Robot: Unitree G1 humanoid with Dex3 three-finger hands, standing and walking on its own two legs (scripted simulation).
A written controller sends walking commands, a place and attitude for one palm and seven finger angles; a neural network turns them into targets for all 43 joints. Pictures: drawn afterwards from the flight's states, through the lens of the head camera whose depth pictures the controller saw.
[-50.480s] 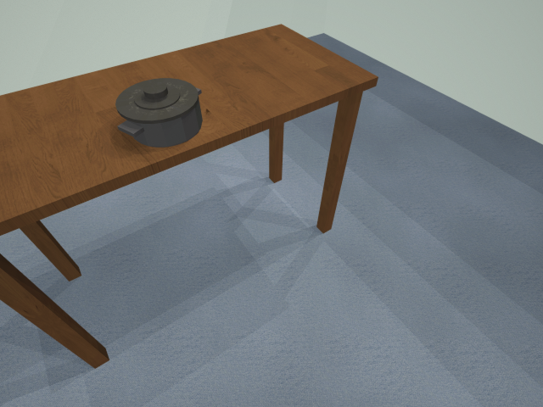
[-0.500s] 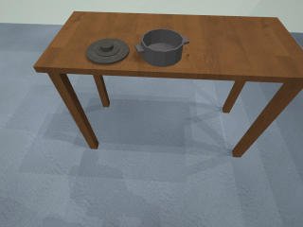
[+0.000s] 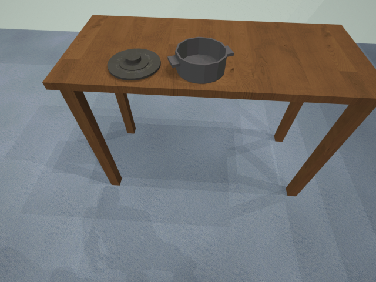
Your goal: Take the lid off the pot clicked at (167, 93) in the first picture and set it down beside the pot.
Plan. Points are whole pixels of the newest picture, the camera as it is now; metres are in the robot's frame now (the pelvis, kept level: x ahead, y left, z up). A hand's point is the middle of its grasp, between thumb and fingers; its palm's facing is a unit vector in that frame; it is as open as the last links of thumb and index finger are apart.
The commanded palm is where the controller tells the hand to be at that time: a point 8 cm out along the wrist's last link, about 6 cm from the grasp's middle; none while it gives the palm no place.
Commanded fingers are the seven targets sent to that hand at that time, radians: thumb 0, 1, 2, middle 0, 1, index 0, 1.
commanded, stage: let the arm hang, fingers relaxed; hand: left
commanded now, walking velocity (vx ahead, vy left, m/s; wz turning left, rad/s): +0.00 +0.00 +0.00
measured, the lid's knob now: (133, 57) +0.78 +0.23 +0.03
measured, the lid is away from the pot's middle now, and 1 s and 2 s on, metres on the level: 0.23 0.23 0.23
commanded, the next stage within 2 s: look to check the result in 0.78 s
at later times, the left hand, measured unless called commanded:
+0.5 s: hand out of the picture +0.01 +0.19 -0.18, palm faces +0.03 -0.98 -0.20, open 7.3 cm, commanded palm none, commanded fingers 0.00 0.90 0.90 -0.20 -0.30 -0.20 -0.30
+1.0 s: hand out of the picture -0.01 +0.18 -0.18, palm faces +0.03 -0.98 -0.19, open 7.3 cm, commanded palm none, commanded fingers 0.00 0.90 0.90 -0.20 -0.30 -0.20 -0.30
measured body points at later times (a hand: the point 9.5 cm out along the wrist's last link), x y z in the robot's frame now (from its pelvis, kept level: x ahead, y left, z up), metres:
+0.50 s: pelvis -0.01 +0.01 +0.00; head +0.01 +0.02 +0.45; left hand +0.01 +0.24 -0.16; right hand -0.02 -0.20 -0.16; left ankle -0.05 +0.12 -0.74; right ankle -0.03 -0.12 -0.74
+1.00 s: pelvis -0.02 +0.01 +0.00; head +0.01 +0.02 +0.45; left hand -0.01 +0.24 -0.16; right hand -0.03 -0.20 -0.16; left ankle -0.05 +0.12 -0.74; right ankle -0.03 -0.12 -0.74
